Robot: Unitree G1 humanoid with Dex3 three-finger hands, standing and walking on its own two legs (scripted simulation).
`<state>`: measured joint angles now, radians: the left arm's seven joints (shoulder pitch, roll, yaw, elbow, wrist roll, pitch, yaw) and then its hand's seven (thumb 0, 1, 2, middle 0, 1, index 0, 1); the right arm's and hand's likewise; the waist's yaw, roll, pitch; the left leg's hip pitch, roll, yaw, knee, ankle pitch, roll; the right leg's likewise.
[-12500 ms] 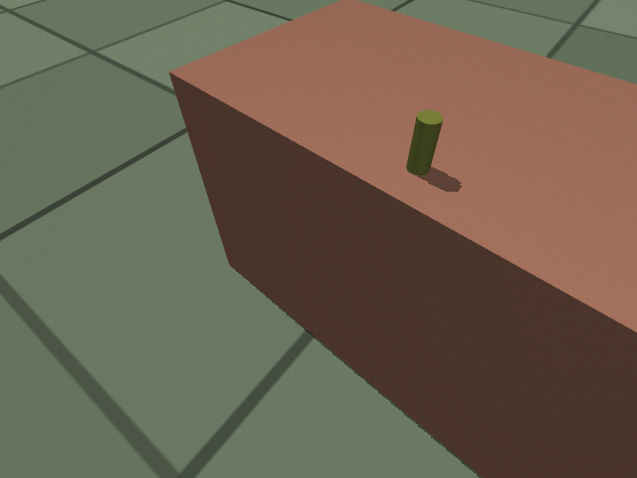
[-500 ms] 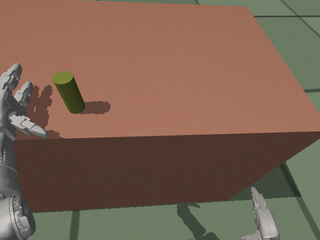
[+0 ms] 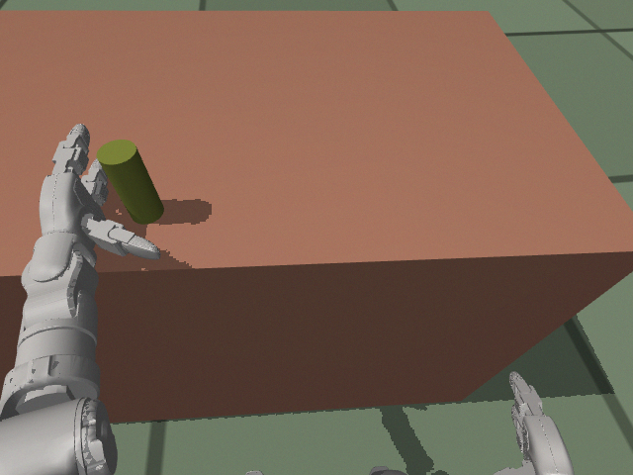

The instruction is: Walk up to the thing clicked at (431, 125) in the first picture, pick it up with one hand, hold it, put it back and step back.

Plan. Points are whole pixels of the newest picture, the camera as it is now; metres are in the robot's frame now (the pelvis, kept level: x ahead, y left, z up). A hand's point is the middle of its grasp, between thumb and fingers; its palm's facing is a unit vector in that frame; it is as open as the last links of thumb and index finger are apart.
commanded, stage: close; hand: left
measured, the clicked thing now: (133, 184) +0.45 +0.22 +0.12
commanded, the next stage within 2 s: settle in 0.82 s
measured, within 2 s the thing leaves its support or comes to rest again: leaves its support in 1.14 s
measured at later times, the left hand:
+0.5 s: hand (147, 191) +0.44 +0.20 +0.11, palm faces +0.17 -0.98 +0.02, open 14.0 cm
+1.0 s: hand (137, 186) +0.45 +0.22 +0.11, palm faces +0.19 -0.98 +0.00, open 6.3 cm
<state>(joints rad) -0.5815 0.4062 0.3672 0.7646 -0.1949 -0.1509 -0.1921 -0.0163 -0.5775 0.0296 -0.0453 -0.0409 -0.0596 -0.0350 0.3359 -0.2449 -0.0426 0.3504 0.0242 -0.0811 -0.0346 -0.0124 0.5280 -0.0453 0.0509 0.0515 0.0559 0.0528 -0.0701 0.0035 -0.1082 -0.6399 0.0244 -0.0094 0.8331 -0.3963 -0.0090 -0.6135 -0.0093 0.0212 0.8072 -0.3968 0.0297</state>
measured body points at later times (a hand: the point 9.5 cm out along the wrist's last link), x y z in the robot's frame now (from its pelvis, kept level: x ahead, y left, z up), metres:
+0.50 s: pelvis -0.01 +0.00 +0.00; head +0.04 +0.00 +0.45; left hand +0.43 +0.26 +0.12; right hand +0.14 -0.27 -0.04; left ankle +0.01 +0.12 -0.70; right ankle +0.00 -0.14 -0.70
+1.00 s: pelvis -0.02 +0.00 -0.01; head +0.05 +0.01 +0.44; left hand +0.44 +0.27 +0.11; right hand +0.13 -0.27 -0.05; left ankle +0.01 +0.12 -0.70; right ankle +0.00 -0.14 -0.70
